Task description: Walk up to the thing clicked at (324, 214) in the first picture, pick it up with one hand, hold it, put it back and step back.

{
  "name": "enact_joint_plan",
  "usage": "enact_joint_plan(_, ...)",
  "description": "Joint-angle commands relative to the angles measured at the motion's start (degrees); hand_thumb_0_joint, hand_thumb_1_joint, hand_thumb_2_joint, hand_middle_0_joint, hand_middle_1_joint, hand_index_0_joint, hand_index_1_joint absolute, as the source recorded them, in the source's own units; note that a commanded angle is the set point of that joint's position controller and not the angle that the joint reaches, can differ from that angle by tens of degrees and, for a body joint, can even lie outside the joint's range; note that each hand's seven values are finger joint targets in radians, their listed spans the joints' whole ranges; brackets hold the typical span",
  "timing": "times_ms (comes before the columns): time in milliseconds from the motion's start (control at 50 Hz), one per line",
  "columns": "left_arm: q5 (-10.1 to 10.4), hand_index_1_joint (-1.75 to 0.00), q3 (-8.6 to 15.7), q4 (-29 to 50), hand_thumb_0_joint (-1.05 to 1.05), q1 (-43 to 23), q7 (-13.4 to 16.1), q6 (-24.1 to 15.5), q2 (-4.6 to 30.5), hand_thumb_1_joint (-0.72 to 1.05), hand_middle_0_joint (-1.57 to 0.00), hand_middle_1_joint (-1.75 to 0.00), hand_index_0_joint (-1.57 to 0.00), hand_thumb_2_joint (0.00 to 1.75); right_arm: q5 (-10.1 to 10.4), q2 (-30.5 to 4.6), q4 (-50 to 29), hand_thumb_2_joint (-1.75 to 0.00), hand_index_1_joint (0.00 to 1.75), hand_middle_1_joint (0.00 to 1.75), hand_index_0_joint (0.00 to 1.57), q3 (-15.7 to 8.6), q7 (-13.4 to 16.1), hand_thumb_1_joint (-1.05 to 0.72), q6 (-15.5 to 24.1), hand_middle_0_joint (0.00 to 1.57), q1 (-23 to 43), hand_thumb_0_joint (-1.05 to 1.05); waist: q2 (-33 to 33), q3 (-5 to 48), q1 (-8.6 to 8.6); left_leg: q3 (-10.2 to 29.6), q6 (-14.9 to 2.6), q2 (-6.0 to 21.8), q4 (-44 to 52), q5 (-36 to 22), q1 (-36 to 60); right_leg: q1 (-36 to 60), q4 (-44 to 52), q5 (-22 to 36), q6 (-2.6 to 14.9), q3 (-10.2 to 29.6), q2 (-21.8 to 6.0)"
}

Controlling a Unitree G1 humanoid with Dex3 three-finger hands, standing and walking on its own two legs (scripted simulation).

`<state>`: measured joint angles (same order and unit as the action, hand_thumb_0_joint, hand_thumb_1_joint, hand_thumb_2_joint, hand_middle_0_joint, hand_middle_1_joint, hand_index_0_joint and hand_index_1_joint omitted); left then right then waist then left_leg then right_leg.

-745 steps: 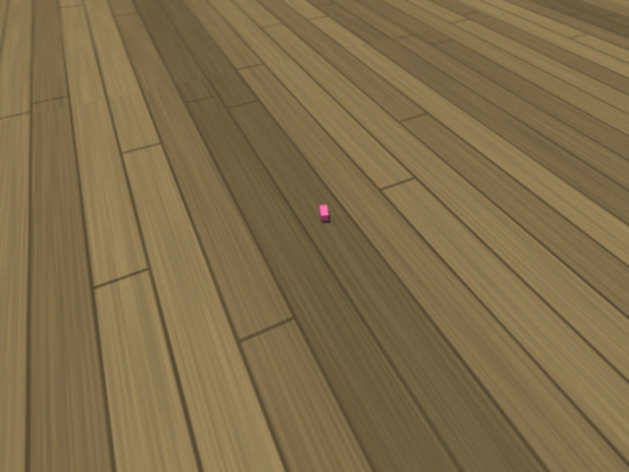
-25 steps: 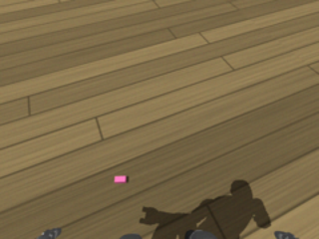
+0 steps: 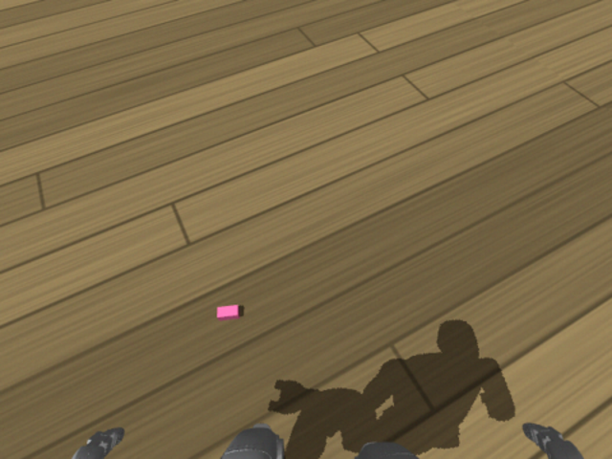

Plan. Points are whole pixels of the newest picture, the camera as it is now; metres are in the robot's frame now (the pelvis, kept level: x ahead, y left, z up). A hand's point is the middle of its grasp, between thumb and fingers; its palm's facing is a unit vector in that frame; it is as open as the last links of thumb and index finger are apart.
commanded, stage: walk up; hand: left
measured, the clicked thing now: (228, 312) +0.55 +0.27 -0.74
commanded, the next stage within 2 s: none
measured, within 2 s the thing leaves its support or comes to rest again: neither
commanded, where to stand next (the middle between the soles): +0.21 -0.01 m, yaw +7 degrees
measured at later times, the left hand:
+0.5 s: hand out of the picture -0.04 +0.27 -0.15, palm faces +0.05 -0.94 -0.33, open 7.4 cm
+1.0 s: hand out of the picture -0.14 +0.23 -0.12, palm faces +0.04 -0.90 -0.43, open 7.4 cm
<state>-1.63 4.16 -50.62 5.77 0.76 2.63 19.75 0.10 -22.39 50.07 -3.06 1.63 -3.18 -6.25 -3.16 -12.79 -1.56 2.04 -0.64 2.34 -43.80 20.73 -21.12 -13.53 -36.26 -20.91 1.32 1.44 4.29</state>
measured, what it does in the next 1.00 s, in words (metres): walks backwards: left foot, then right foot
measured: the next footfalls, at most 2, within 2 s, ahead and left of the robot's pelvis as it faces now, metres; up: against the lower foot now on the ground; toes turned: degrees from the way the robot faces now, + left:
left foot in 0.30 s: -0.04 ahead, +0.12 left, +0.00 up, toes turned +1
right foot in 0.70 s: -0.14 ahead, -0.17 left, +0.00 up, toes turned +1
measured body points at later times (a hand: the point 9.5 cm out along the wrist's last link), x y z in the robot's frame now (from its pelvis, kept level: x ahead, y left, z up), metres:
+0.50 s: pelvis -0.13 +0.00 +0.01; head -0.07 +0.05 +0.46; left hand -0.05 +0.32 -0.13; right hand -0.01 -0.30 -0.08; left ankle -0.08 +0.12 -0.72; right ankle -0.17 -0.16 -0.61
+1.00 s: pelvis -0.20 -0.04 +0.01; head -0.17 -0.06 +0.46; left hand -0.14 +0.28 -0.09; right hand -0.15 -0.35 -0.13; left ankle -0.19 +0.08 -0.71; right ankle -0.24 -0.16 -0.72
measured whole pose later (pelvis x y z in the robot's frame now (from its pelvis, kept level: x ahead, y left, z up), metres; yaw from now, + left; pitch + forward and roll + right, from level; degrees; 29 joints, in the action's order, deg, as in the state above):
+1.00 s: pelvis -0.20 -0.04 +0.01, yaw +1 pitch -2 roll +0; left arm -1.6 4.6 -51.0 14.7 0.2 -1.3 20.7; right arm -1.1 -21.8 54.5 -2.6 -0.4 -1.9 -15.5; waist -2.7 -4.8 0.8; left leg 2.5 0.2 -0.8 -39.0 24.4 -17.1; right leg -9.6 -34.0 -22.6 0.5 -1.1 -0.7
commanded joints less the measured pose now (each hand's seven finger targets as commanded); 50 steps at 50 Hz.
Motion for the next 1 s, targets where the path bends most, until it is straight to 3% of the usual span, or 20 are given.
enact_joint_plan(0,-0.2,-0.3,4.8,7.4,0.0,1.6,0.7,-1.8,18.6,0.9,-0.2,-0.3,-0.2,0.9,0.4,-11.1,-5.0,-0.9,0.3,0.3,0.2,-3.1,1.7,-0.9,1.0,0.2,-1.7,0.0,15.4,13.8,3.74,6.6,0.6,-5.6,-25.8,19.4,-3.3,0.2,11.9,46.9,18.56,27.4,-26.9)
enact_joint_plan(40,0.3,-0.3,4.0,8.9,0.0,-0.9,0.9,-1.4,14.5,0.9,-0.2,-0.3,-0.2,0.9,0.8,-11.6,-3.8,-0.9,0.3,0.3,0.2,-2.6,1.3,-0.9,1.3,0.2,-3.5,0.0,10.0,13.0,1.98,7.6,0.34,-7.4,-25.9,14.5,-4.8,2.7,8.9,47.3,14.04,15.1,-18.8)
enact_joint_plan(80,-0.3,-0.3,4.0,9.3,0.0,-0.6,1.0,-1.0,13.0,0.9,-0.2,-0.3,-0.2,0.9,0.4,-10.0,-4.1,-0.9,0.3,0.3,0.2,-1.9,1.5,-0.9,1.7,0.2,-3.9,0.0,10.9,13.8,2.43,5.8,1.27,-8.6,-25.8,10.7,-5.5,3.7,7.5,45.6,11.3,11.1,-15.2)
enact_joint_plan(200,-0.9,-0.3,4.1,11.8,0.0,3.2,1.2,0.1,13.1,0.9,-0.2,-0.3,-0.2,0.9,-0.7,-9.0,-5.6,-0.9,0.3,0.3,0.2,-1.8,1.8,-0.9,2.9,0.2,-5.4,0.0,14.7,16.9,4.02,0.5,1.99,-3.8,-0.5,9.2,-5.2,14.3,3.3,43.8,11.06,10.7,-15.7)
enact_joint_plan(260,0.3,-0.3,3.7,12.9,0.0,1.5,0.6,1.1,13.9,0.9,-0.2,-0.3,-0.2,0.9,-1.6,-9.0,-4.4,-0.9,0.3,0.3,0.2,-2.7,1.3,-0.9,3.6,0.2,-9.5,0.0,12.4,18.6,1.08,-2.9,0.52,-3.6,20.9,-9.2,5.8,8.9,-4.3,35.1,7.21,8.6,-13.3)
enact_joint_plan(280,0.5,-0.3,3.2,13.4,0.0,1.4,0.3,1.5,12.6,0.9,-0.2,-0.3,-0.2,0.9,-2.2,-10.7,-4.7,-0.9,0.3,0.3,0.2,-3.5,1.2,-0.9,3.7,0.2,-8.9,0.0,9.0,18.5,1.39,2.9,-1.08,-0.5,23.0,-16.6,11.1,1.2,-6.4,25.2,4.49,8.5,-11.0)
enact_joint_plan(300,0.7,-0.3,2.5,13.4,0.0,2.9,0.1,1.6,9.6,0.9,-0.2,-0.3,-0.2,0.9,-3.2,-16.1,-5.4,-0.9,0.3,0.3,0.2,-4.8,1.1,-0.9,3.7,0.2,-6.9,0.0,-5.2,17.8,2.2,19.8,-5.65,11.9,23.3,-27.1,16.3,-11.9,-16.8,4.5,1.13,5.3,-2.1)
enact_joint_plan(320,0.5,-0.3,3.4,12.8,0.0,2.2,0.9,1.8,11.0,0.9,-0.2,-0.3,-0.2,0.9,-3.1,-19.5,-6.8,-0.9,0.3,0.3,0.2,-5.1,0.6,-0.9,3.4,0.2,-3.6,0.0,-6.8,15.8,2.13,25.5,-12.78,20.5,23.9,-29.0,8.4,-13.0,-26.6,-15.2,0.06,6.2,2.2)
enact_joint_plan(340,0.1,-0.3,4.1,12.1,0.0,1.9,1.4,2.0,13.2,0.9,-0.2,-0.3,-0.2,0.9,-2.5,-21.2,-7.4,-0.9,0.3,0.3,0.2,-5.5,0.6,-0.9,3.4,0.2,-3.1,0.0,-9.3,13.9,0.05,31.0,-17.44,24.8,26.7,-22.3,-0.2,-9.0,-34.5,-18.1,-0.31,10.0,1.7)
enact_joint_plan(400,0.7,-0.3,4.9,9.0,0.0,6.0,0.3,2.1,13.3,0.9,-0.2,-0.3,-0.2,0.9,-3.1,-13.7,-8.9,-0.9,0.3,0.3,0.2,-3.9,1.1,-0.9,3.7,0.2,4.7,0.0,-3.9,9.9,5.09,13.1,-11.89,14.0,24.3,-22.5,1.5,-12.7,-42.8,-8.6,-0.63,12.3,2.1)
enact_joint_plan(440,0.4,-0.3,5.1,8.3,0.0,7.4,-0.2,2.1,13.5,0.9,-0.2,-0.3,-0.2,0.9,-2.5,-12.7,-8.1,-0.9,0.3,0.3,0.2,-3.9,1.2,-0.9,4.0,0.2,1.4,0.0,-3.8,10.0,4.37,10.9,-10.2,11.6,23.3,-21.0,5.1,-14.5,-42.3,-5.4,-1.79,11.2,3.1)
enact_joint_plan(580,0.3,-0.3,2.7,6.0,0.0,8.3,-1.1,-1.5,12.0,0.9,-0.2,-0.3,-0.2,0.9,-2.2,-13.3,-7.2,-0.9,0.3,0.3,0.2,-4.3,-0.4,-0.9,3.3,0.2,-3.2,0.0,-11.0,18.1,-0.92,6.9,-11.45,9.7,21.9,1.0,19.8,-7.6,-5.8,-9.7,-4.17,1.8,-2.9)
enact_joint_plan(620,0.2,-0.3,3.2,2.9,0.0,11.4,-1.0,-2.3,12.7,0.9,-0.2,-0.3,-0.2,0.9,-2.8,-15.0,-7.1,-0.9,0.3,0.3,0.2,-4.7,-0.9,-0.9,2.2,0.2,-3.3,0.0,-13.1,18.2,-0.65,7.1,-11.26,9.7,21.2,3.7,14.5,-0.3,2.1,-11.6,-2.89,-1.8,-2.9)
enact_joint_plan(660,0.0,-0.3,3.5,-1.9,0.0,18.5,-0.6,-2.8,11.6,0.9,-0.2,-0.3,-0.2,0.9,-2.4,-14.8,-7.3,-0.9,0.3,0.3,0.2,-4.4,-1.1,-0.9,1.2,0.2,-0.3,0.0,-8.5,15.3,3.72,4.5,-8.65,8.1,15.1,2.9,5.2,7.6,16.4,-0.5,-0.42,-3.3,-2.7)
enact_joint_plan(680,-0.7,-0.3,4.4,-2.5,0.0,18.1,-0.4,-3.1,14.1,0.9,-0.2,-0.3,-0.2,0.9,-1.9,-11.5,-7.6,-0.9,0.3,0.3,0.2,-3.4,-1.1,-0.9,1.1,0.2,-0.3,0.0,-0.3,11.6,3.4,2.2,-5.36,4.0,7.2,6.5,-2.4,7.9,17.6,-0.7,0.75,4.0,-4.6)
enact_joint_plan(700,-1.4,-0.3,5.4,-1.0,0.0,16.3,-0.2,-3.3,18.3,0.9,-0.2,-0.3,-0.2,0.9,-1.1,-6.5,-8.7,-0.9,0.3,0.3,0.2,-1.9,-1.1,-0.9,1.3,0.2,-0.9,0.0,14.3,8.3,3.65,1.0,-0.77,-4.2,-1.6,12.7,-12.8,4.9,21.9,-11.7,4.08,23.5,-16.0)
enact_joint_plan(740,-1.7,-0.3,5.9,4.0,0.0,4.8,-0.2,-3.0,23.1,0.9,-0.2,-0.3,-0.2,0.9,-1.0,-12.2,-7.1,-0.9,0.3,0.3,0.2,-4.1,-0.2,-0.9,1.4,0.2,0.8,0.0,14.3,0.7,4.23,7.1,1.48,-2.5,-12.8,11.0,-3.9,-20.2,28.2,-29.8,13.06,32.7,-27.5)
enact_joint_plan(800,-0.8,-0.3,4.0,3.6,0.0,2.1,0.2,-4.6,14.6,0.9,-0.2,-0.3,-0.2,0.9,-0.3,-9.5,-3.2,-0.9,0.3,0.3,0.2,-2.7,-0.8,-0.9,2.5,0.2,-4.0,0.0,11.1,2.8,0.29,6.7,0.76,-5.7,-12.2,1.3,-6.1,-4.9,19.0,7.7,5.52,10.1,-14.3)
enact_joint_plan(900,-0.5,-0.3,4.6,2.5,0.0,10.7,0.3,-5.0,15.8,0.9,-0.2,-0.3,-0.2,0.9,-1.4,-8.6,-3.7,-0.9,0.3,0.3,0.2,-1.6,-1.2,-0.9,4.0,0.2,-1.3,0.0,15.6,8.5,5.9,1.1,1.54,-2.5,2.8,5.5,-6.9,11.7,12.4,25.1,8.11,9.8,-17.4)
enact_joint_plan(980,0.9,-0.3,3.4,3.5,0.0,8.4,0.5,-4.4,15.8,0.9,-0.2,-0.3,-0.2,0.9,-1.6,-7.8,-1.5,-0.9,0.3,0.3,0.2,-2.5,-1.4,-0.9,5.2,0.2,-6.4,0.0,12.7,12.8,2.89,-2.8,-0.68,-3.8,19.5,-6.1,5.7,11.2,3.1,36.9,5.99,5.8,-16.2)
